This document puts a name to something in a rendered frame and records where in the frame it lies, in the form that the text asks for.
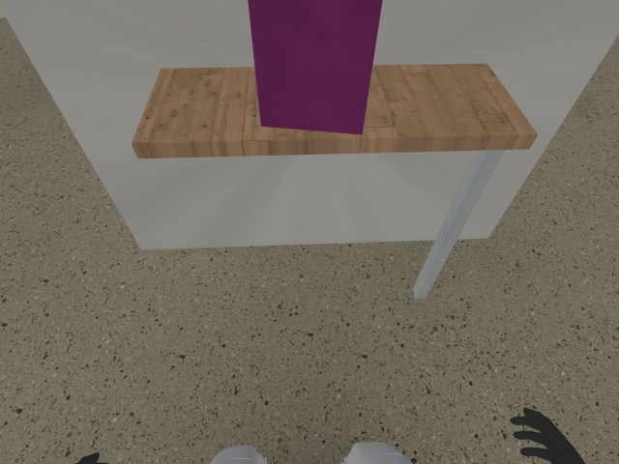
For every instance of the table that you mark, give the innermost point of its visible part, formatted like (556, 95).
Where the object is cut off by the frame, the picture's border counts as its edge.
(214, 112)

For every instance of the carton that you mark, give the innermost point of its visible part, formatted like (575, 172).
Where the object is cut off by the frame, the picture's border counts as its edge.
(313, 61)

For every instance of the robot right thigh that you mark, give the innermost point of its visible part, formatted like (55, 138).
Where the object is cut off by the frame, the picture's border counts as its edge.
(375, 453)

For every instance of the right robot hand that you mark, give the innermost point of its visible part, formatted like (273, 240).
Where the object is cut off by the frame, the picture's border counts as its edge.
(560, 450)

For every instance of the robot thigh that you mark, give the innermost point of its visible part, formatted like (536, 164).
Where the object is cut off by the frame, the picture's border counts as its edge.
(244, 454)
(375, 453)

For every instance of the robot left thigh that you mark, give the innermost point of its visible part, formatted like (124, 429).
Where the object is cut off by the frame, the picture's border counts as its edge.
(244, 454)

